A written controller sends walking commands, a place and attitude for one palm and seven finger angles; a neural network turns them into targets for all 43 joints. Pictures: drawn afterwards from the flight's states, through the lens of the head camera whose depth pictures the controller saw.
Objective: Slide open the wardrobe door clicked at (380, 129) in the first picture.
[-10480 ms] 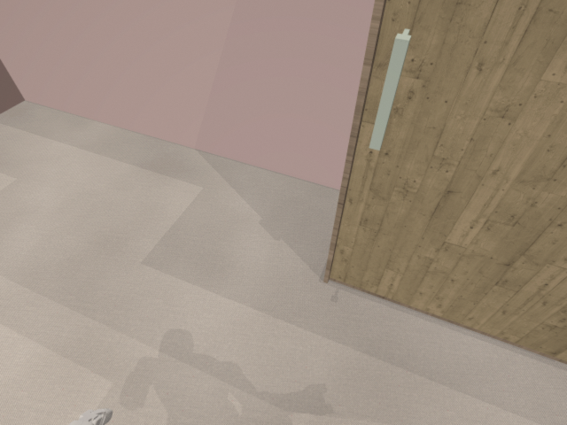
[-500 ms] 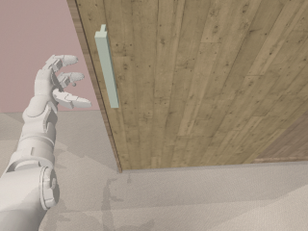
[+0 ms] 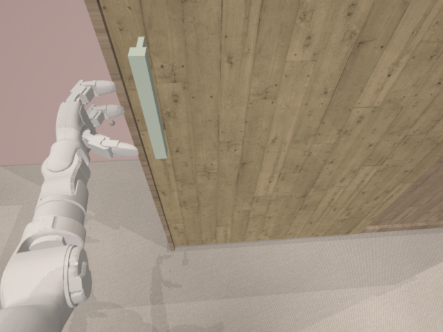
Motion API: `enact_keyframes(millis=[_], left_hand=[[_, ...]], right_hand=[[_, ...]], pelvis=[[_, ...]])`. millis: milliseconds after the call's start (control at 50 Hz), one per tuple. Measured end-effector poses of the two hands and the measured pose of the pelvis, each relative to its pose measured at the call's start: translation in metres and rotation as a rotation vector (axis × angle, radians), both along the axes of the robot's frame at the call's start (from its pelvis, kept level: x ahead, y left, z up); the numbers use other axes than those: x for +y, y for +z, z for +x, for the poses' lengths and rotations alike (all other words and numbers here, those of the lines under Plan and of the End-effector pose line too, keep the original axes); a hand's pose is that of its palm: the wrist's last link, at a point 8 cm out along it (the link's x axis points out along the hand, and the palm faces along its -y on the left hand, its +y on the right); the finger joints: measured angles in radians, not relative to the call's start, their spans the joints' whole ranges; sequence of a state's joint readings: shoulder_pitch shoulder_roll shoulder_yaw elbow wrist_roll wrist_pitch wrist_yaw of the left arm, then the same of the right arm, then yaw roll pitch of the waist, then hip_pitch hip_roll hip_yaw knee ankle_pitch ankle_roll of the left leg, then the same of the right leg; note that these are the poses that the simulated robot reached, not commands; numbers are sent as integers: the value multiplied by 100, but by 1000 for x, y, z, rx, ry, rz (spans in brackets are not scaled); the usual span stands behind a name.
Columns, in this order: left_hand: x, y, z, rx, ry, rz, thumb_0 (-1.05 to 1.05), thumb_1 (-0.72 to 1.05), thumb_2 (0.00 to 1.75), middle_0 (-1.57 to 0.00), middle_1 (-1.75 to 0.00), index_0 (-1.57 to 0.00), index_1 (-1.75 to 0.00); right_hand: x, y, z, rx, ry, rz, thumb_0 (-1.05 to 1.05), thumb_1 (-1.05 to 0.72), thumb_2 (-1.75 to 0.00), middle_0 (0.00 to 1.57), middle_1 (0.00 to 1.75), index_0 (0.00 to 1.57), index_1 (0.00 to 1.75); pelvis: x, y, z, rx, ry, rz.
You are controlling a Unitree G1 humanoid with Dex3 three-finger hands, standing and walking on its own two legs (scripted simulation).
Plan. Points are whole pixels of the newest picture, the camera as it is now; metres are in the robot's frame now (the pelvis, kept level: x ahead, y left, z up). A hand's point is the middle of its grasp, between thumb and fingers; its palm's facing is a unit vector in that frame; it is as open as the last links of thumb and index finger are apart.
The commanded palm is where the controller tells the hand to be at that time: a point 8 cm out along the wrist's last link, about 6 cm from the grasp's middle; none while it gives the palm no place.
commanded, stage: move the hooked fingers beside the handle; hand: left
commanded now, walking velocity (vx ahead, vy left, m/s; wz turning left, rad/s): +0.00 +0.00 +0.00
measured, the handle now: (152, 105) +0.51 +0.13 +0.12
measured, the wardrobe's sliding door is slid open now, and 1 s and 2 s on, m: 0.00 0.00 0.00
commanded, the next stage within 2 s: feel for the door with the fingertips in 0.38 s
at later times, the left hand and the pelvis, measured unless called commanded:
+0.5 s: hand (106, 122) +0.45 +0.20 +0.13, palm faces +0.07 -1.00 +0.01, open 14.0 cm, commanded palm +0.43 +0.24 +0.13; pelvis +0.00 -0.01 +0.00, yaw +1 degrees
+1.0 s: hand (132, 119) +0.46 +0.16 +0.13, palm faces +0.06 -1.00 +0.01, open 14.0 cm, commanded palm +0.43 +0.21 +0.13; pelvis +0.00 -0.01 +0.00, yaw +0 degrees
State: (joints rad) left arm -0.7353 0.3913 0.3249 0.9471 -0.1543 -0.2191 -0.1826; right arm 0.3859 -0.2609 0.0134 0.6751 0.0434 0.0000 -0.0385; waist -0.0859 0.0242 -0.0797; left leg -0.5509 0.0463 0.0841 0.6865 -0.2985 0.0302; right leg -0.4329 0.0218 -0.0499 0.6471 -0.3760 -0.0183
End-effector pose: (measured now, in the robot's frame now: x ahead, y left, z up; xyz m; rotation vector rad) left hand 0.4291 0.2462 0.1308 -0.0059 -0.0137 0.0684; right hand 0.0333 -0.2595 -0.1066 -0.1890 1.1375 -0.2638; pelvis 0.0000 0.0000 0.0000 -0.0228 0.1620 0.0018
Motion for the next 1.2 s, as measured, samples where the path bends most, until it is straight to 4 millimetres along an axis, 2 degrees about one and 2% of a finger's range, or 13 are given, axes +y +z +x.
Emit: enact_keyframes(millis=[140, 240, 460, 640, 920, 1060, 1200], left_hand=[[-1, 4, -4, 3, 11, -4, -1, -50, 30, -30, -120, -30, -120], [4, 3, -4, 24, 16, -6, -1, -50, 30, -30, -120, -30, -120], [10, 1, -1, 18, 1, -5, -1, -50, 30, -30, -120, -30, -120], [-7, -1, 8, 8, -18, -16, -1, -50, 30, -30, -120, -30, -120], [-31, -2, 9, 1, -12, -2, -1, -50, 30, -30, -120, -30, -121], [-35, 2, 12, 6, 1, 0, -1, -50, 30, -30, -120, -30, -120], [-33, 4, 13, 12, 1, 3, -1, -50, 30, -32, -121, -32, -122]], right_hand=[[-2, 2, 23, -62, 34, 0, 0, -90, -90, 20, 30, 20, 30], [-6, 5, 30, -82, 49, -11, 0, -90, -90, 20, 30, 20, 30], [-16, 4, 13, -16, 37, -37, 0, -90, -90, 20, 30, 20, 30], [-10, 0, -2, 24, 13, -20, 0, -90, -90, 20, 30, 20, 30], [3, -5, 6, -10, 16, 27, 0, -90, -90, 20, 30, 20, 30], [-1, -3, 13, -38, 24, 20, 0, -90, -90, 20, 30, 20, 30], [-9, -3, 8, -20, 29, 3, 0, -90, -90, 20, 30, 20, 30]], pelvis=[[-4, 0, -2, -10, 9, 3], [-8, 0, -4, -9, 15, 3], [-9, -1, -5, 7, 22, -1], [-6, -2, -2, 14, 15, -1], [-4, -2, 1, 6, 7, 3], [-6, -2, -1, 2, 7, 5], [-9, -2, -5, 7, 16, 4]])
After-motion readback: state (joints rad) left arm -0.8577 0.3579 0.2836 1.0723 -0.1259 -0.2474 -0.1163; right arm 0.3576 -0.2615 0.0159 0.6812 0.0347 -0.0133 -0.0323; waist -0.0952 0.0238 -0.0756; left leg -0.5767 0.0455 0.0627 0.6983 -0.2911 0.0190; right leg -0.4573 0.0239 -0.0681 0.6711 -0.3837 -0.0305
